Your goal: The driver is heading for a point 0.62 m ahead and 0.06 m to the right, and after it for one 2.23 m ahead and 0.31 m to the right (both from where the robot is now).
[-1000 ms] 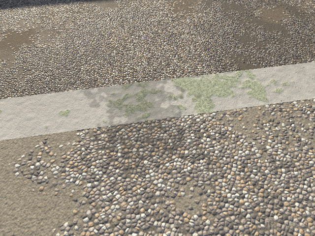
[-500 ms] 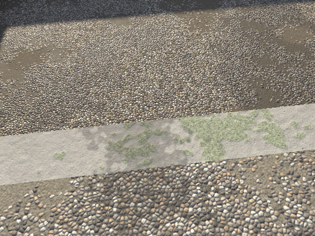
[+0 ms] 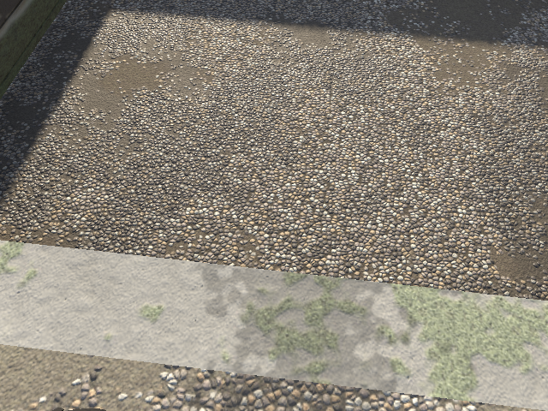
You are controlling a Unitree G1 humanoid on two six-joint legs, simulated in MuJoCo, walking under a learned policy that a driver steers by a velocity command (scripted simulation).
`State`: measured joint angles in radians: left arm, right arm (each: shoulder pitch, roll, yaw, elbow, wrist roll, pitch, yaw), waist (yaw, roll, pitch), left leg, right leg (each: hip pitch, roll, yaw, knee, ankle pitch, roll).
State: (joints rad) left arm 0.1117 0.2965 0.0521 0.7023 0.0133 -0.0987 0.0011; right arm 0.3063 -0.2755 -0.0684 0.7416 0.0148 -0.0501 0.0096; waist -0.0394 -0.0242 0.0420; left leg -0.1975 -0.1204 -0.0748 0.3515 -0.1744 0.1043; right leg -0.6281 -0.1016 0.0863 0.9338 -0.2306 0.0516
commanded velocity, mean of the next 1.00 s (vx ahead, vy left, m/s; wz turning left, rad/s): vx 0.50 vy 0.00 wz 0.02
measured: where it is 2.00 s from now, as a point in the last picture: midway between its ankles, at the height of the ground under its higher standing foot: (281, 349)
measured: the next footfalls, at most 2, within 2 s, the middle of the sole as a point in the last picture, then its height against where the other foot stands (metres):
right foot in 0.20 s outside the picture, level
left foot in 0.70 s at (220, 396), level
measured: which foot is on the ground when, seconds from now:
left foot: down 0.00-0.24, up 0.26-0.68, down 0.70-1.00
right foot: up 0.00-0.18, down 0.20-0.70, up 0.72-1.00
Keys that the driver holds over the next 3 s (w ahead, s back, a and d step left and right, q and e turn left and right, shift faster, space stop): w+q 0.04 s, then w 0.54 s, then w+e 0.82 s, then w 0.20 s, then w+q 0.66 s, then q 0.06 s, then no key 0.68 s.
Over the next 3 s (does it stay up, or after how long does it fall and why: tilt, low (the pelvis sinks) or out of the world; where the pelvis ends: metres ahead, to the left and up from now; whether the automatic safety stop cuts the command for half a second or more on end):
stays up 0.62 -0.05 -0.01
